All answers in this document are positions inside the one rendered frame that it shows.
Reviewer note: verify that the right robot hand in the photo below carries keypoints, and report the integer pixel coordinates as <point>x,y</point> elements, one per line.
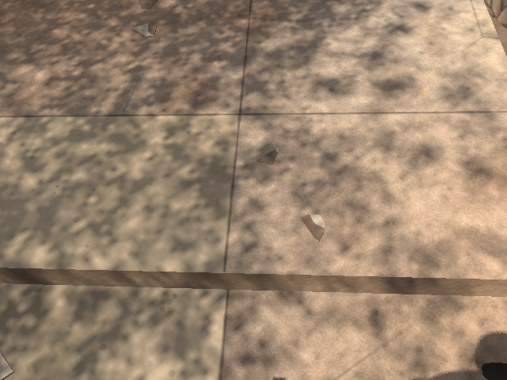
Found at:
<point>495,371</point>

